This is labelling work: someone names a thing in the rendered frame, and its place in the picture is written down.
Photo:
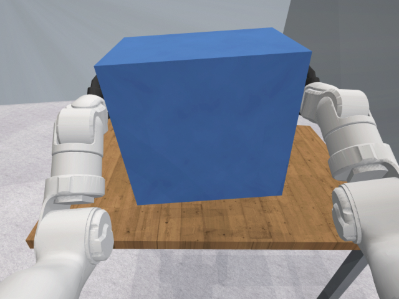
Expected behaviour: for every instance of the table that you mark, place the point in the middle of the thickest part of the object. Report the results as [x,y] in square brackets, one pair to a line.
[299,219]

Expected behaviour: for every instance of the robot right upper arm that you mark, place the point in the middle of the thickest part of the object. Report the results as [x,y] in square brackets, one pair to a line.
[367,213]

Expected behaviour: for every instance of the left robot hand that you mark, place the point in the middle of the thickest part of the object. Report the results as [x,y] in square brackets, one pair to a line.
[95,89]

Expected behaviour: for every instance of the robot left upper arm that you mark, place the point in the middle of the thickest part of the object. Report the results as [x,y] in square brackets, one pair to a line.
[69,245]

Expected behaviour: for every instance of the carton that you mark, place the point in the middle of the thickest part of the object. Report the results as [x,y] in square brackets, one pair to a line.
[206,115]

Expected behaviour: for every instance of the right robot forearm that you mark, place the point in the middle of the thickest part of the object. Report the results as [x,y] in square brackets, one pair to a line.
[356,150]

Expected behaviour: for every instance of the left robot forearm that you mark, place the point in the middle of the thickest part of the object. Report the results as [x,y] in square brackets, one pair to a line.
[77,152]

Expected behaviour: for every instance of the right robot hand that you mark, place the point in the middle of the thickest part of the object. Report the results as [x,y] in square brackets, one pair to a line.
[311,78]

